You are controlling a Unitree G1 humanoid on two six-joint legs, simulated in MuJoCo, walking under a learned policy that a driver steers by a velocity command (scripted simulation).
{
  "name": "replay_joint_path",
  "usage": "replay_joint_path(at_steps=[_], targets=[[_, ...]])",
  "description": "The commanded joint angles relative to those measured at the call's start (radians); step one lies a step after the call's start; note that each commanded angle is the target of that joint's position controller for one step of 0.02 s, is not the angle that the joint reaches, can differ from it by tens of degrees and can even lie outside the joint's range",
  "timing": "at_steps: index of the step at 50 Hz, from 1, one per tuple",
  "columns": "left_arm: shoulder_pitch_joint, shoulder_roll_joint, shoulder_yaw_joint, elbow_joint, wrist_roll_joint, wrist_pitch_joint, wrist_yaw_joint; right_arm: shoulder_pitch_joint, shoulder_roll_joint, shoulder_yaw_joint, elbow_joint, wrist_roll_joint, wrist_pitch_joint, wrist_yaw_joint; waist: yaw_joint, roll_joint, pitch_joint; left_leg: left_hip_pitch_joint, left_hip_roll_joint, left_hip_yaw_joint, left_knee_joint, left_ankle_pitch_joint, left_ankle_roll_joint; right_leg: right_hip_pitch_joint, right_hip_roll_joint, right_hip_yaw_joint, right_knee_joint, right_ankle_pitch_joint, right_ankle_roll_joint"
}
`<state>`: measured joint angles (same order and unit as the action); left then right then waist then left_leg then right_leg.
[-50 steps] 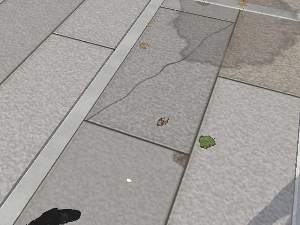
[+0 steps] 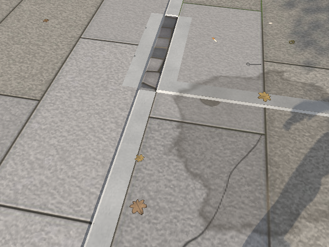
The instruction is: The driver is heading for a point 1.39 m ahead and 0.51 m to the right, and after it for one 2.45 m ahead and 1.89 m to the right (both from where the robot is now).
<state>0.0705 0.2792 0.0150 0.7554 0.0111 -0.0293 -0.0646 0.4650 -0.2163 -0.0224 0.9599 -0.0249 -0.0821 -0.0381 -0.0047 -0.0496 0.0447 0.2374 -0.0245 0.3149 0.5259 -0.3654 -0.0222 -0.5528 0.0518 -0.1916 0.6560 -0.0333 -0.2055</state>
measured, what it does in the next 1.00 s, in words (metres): walks ahead, turning right: left foot, then right foot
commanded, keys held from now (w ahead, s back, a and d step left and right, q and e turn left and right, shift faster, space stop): w+e+shift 0.68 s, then w+shift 0.26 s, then w+q+shift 0.06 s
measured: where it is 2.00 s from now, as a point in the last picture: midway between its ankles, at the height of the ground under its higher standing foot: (289, 76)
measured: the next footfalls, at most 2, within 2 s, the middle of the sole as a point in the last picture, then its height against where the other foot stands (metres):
left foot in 0.40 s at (142, 212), level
right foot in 0.86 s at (235, 172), level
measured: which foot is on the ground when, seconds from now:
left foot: down 0.00-0.00, up 0.02-0.38, down 0.40-0.86, up 0.88-1.00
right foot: down 0.00-0.42, up 0.44-0.84, down 0.86-1.00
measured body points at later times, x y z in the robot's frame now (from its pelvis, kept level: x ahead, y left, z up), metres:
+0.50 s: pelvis +0.46 +0.01 +0.02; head +0.49 +0.00 +0.47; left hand +0.65 +0.28 -0.09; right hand +0.52 -0.30 -0.06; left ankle +0.59 +0.12 -0.70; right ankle +0.25 +0.00 -0.60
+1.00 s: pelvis +0.81 -0.25 +0.02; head +0.83 -0.26 +0.47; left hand +1.08 -0.14 -0.10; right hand +0.66 -0.47 -0.10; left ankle +0.85 -0.06 -0.58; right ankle +0.79 -0.28 -0.70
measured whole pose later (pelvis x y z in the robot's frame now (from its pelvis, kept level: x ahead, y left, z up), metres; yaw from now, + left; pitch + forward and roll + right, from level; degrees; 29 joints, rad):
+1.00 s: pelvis +0.81 -0.25 +0.02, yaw -49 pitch +0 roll -1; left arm 0.27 0.30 0.04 0.80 0.04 -0.03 -0.01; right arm 0.32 -0.24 0.00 0.78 -0.02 -0.07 0.01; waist -0.04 0.00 0.04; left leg -0.42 0.10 -0.02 1.35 -0.32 0.02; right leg -0.28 0.15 -0.07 0.55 -0.26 -0.15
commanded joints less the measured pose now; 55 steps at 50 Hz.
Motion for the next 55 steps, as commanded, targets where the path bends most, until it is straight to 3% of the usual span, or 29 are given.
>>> replay_joint_path(at_steps=[1,2,3,4,5,7,11,14,17,18,20,21,22,23,24,25,26,29,33,37,39,41,42,43,44,45,47,50,55], targets=[[0.501,0.242,0.111,0.133,-0.029,0.02,0.05,-0.281,-0.135,-0.035,-0.167,-0.022,-0.002,0.017,0.252,-0.169,-0.086,-0.748,-0.019,-0.109,1.07,-0.003,0.026,0.738,-0.066,0.3,-0.012,-0.009,-0.118],[0.407,0.348,0.129,0.087,0.008,0.032,0.048,-0.188,-0.103,-0.016,-0.292,0.005,-0.027,0.023,0.111,-0.229,-0.258,-1.089,-0.058,-0.319,1.278,-0.152,-0.018,0.966,-0.248,0.838,-0.18,-0.137,-0.348],[0.37,0.296,0.128,0.045,0.014,0.032,0.058,-0.233,-0.133,-0.002,-0.307,-0.01,-0.057,0.026,0.131,-0.036,-0.253,-1.171,-0.001,-0.428,1.193,-0.086,0.007,0.933,-0.326,1.051,-0.399,-0.421,-0.34],[0.344,0.202,0.108,0.057,0.016,0.027,0.066,-0.27,-0.168,-0.007,-0.297,-0.01,-0.069,0.031,0.084,0.132,-0.094,-1.144,0.053,-0.435,1.053,-0.007,0.015,0.739,-0.307,0.996,-0.462,-0.468,-0.27],[0.314,0.172,0.098,0.07,0.013,0.015,0.068,-0.293,-0.163,-0.006,-0.301,-0.021,-0.064,0.031,0.027,0.18,-0.017,-1.07,0.087,-0.428,0.945,0.008,0.005,0.568,-0.265,0.902,-0.464,-0.37,-0.225],[0.274,0.155,0.085,0.058,0.004,-0.019,0.075,-0.277,-0.146,0.004,-0.297,-0.052,-0.013,0.033,-0.039,0.193,0.034,-0.933,0.132,-0.42,0.814,-0.006,-0.031,0.327,-0.176,0.739,-0.466,-0.221,-0.189],[0.274,0.183,0.095,0.035,-0.003,-0.056,0.065,-0.464,-0.1,0.032,-0.387,-0.032,0.017,0.054,-0.002,0.118,0.072,-0.753,0.152,-0.338,0.383,0.208,-0.066,0.097,-0.042,0.557,-0.506,-0.076,-0.133],[0.325,0.201,0.111,0.036,-0.015,-0.054,0.048,-0.538,-0.091,0.038,-0.417,0.001,0.013,0.059,0.075,0.039,0.016,-0.647,0.091,-0.309,0.144,0.449,-0.041,0.198,-0.025,0.541,-0.466,0.105,-0.062],[0.343,0.212,0.12,0.03,-0.014,-0.046,0.053,-0.531,-0.138,0.023,-0.427,0.002,0.005,0.05,0.082,-0.001,-0.027,-0.587,0.051,-0.336,-0.002,0.414,-0.02,0.367,-0.056,0.586,-0.351,0.242,-0.011],[0.332,0.23,0.124,0.024,-0.008,-0.046,0.056,-0.466,-0.175,0.007,-0.409,0.002,0.001,0.042,0.05,-0.003,-0.075,-0.509,0.024,-0.339,-0.019,0.343,-0.01,0.412,-0.058,0.594,-0.255,0.365,0.011],[0.247,0.259,0.127,0.003,-0.001,-0.055,0.048,-0.115,-0.27,-0.039,-0.328,-0.003,-0.011,0.013,-0.159,0.023,-0.263,-0.112,0.057,-0.355,0.013,0.18,0.02,0.299,-0.005,0.542,0.171,0.4,0.059],[0.211,0.115,0.087,-0.039,0.004,-0.068,0.053,0.115,-0.343,-0.065,-0.292,-0.032,-0.015,-0.007,-0.225,0.18,-0.397,0.125,0.304,-0.605,-0.004,-0.19,0.04,0.116,0.052,0.464,0.523,-0.109,0.059],[0.333,0.03,0.053,-0.114,-0.046,-0.066,0.049,-0.002,-0.421,-0.08,-0.307,-0.054,-0.008,0.003,-0.064,0.524,-0.477,0.204,0.535,-1.235,-0.277,-0.427,0.138,-0.16,0.114,0.349,0.744,-0.491,0.086],[0.284,0.108,0.052,-0.075,-0.014,-0.041,0.063,-0.133,-0.311,-0.074,-0.333,-0.044,0.001,0.011,-0.058,0.324,-0.317,0.072,0.49,-1.199,-0.295,-0.581,0.162,-0.272,0.004,0.321,0.815,-0.373,0.076],[0.21,0.137,0.059,-0.076,0.007,-0.029,0.053,-0.186,-0.218,-0.052,-0.338,-0.033,0.006,0.015,-0.066,0.187,-0.202,-0.048,0.434,-0.977,-0.268,-0.447,0.149,-0.277,-0.043,0.287,0.768,-0.291,0.083],[0.169,0.134,0.06,-0.078,0.015,-0.02,0.039,-0.184,-0.182,-0.044,-0.312,-0.034,0.008,0.019,-0.06,0.099,-0.126,-0.156,0.387,-0.811,-0.268,-0.228,0.134,-0.248,-0.076,0.276,0.725,-0.26,0.094],[0.121,0.115,0.057,-0.1,0.028,-0.009,0.022,-0.149,-0.171,-0.039,-0.275,-0.03,0.005,0.017,-0.053,0.1,-0.084,-0.22,0.346,-0.684,-0.277,-0.095,0.115,-0.236,-0.104,0.28,0.701,-0.257,0.099],[0.066,0.056,0.034,-0.162,0.027,0.028,-0.007,-0.094,-0.126,-0.029,-0.197,0.0,-0.024,0.036,-0.011,0.148,-0.026,-0.292,0.317,-0.47,-0.321,0.148,0.081,-0.267,-0.149,0.266,0.675,-0.216,0.112],[-0.041,0.07,0.021,-0.231,0.019,0.039,-0.021,-0.137,-0.154,-0.034,-0.179,-0.003,-0.049,0.042,0.029,0.134,0.031,-0.366,0.269,-0.222,-0.402,0.364,0.065,-0.237,-0.148,0.209,0.499,-0.023,0.116],[-0.17,0.049,-0.002,-0.253,0.025,0.027,-0.04,-0.035,-0.194,-0.039,-0.129,-0.008,-0.047,0.036,-0.009,0.078,0.116,-0.336,0.235,-0.073,-0.455,0.688,0.052,-0.083,-0.078,0.067,0.16,0.026,0.056],[-0.133,0.064,0.001,-0.225,0.029,0.018,-0.029,0.005,-0.25,-0.046,-0.119,-0.009,-0.034,0.027,0.022,0.125,0.064,-0.234,0.264,-0.056,-0.356,1.188,0.06,0.044,0.008,0.021,0.099,-0.032,0.021],[0.076,0.118,0.025,-0.153,0.034,0.006,-0.006,-0.008,-0.32,-0.058,-0.121,-0.011,-0.005,0.015,0.143,0.179,-0.069,-0.183,0.305,-0.062,-0.043,1.457,0.081,0.273,0.074,0.04,0.065,-0.168,-0.016],[0.278,0.156,0.048,-0.084,0.035,0.002,0.009,-0.04,-0.328,-0.058,-0.135,-0.009,0.008,0.012,0.234,0.182,-0.157,-0.256,0.304,-0.069,0.212,1.411,0.096,0.499,0.082,0.083,-0.014,-0.183,-0.044],[0.392,0.215,0.079,-0.036,0.042,0.006,0.03,-0.05,-0.302,-0.056,-0.146,-0.013,0.011,0.015,0.268,0.125,-0.218,-0.461,0.244,-0.069,0.559,0.987,0.089,0.744,0.008,0.209,-0.056,-0.253,-0.06],[0.292,0.321,0.104,-0.063,0.039,0.018,0.047,0.037,-0.149,-0.026,-0.217,0.012,0.003,0.04,0.083,-0.204,-0.324,-0.889,0.057,-0.117,1.002,-0.093,0.028,1.034,-0.315,0.744,-0.139,-0.32,-0.149],[0.34,0.314,0.11,-0.092,0.028,0.024,0.053,-0.067,-0.225,-0.032,-0.272,0.018,-0.015,0.039,0.15,-0.044,-0.449,-0.998,0.039,-0.328,1.105,-0.044,0.047,1.049,-0.355,0.961,-0.284,-0.345,-0.201],[0.298,0.226,0.095,-0.027,0.018,-0.001,0.069,-0.152,-0.188,-0.017,-0.277,0.024,-0.027,0.037,0.079,0.084,-0.113,-1.041,0.131,-0.346,0.942,0.049,0.055,0.72,-0.312,0.741,-0.373,-0.194,-0.144],[0.232,0.113,0.054,-0.006,0.022,-0.052,0.074,-0.07,-0.135,-0.006,-0.218,-0.006,0.031,0.058,-0.033,0.099,-0.019,-0.843,0.177,-0.389,0.772,0.041,0.047,0.382,-0.248,0.519,-0.46,-0.127,-0.084],[0.262,0.095,0.047,0.038,0.007,-0.103,0.046,-0.301,-0.102,0.0,-0.282,0.014,0.041,0.086,0.0,0.043,0.102,-0.908,0.15,-0.338,0.411,0.342,0.07,0.321,-0.133,0.186,-0.582,0.139,0.038]])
